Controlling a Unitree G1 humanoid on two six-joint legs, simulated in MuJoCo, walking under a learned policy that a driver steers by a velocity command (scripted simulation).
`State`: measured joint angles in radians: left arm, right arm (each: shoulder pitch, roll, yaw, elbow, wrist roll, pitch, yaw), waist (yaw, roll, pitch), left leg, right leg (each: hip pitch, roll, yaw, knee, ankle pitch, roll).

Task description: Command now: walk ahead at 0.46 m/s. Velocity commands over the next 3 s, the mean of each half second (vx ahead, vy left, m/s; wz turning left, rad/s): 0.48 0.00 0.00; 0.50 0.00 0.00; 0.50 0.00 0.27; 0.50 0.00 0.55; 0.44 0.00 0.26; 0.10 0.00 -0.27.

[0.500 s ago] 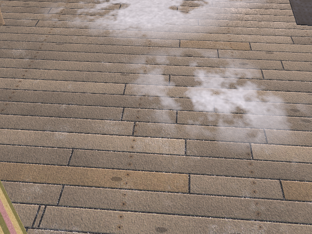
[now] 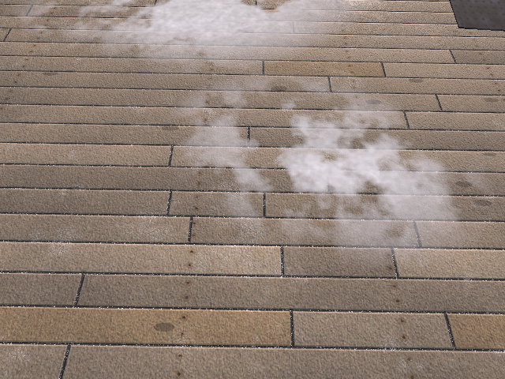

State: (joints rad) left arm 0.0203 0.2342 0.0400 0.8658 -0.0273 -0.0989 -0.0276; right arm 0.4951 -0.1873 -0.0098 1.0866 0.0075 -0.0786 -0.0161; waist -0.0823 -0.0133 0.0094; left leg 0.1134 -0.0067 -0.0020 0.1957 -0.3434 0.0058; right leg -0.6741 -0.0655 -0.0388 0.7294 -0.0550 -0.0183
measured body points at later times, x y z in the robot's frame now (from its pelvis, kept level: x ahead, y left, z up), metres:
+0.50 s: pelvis +0.27 -0.04 +0.01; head +0.28 -0.03 +0.46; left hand +0.25 +0.23 -0.13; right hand +0.44 -0.29 -0.09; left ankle +0.46 +0.14 -0.67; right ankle +0.22 -0.13 -0.74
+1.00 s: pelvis +0.54 +0.04 +0.01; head +0.56 +0.04 +0.46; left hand +0.70 +0.29 -0.10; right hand +0.54 -0.23 -0.12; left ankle +0.50 +0.12 -0.74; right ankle +0.70 -0.15 -0.67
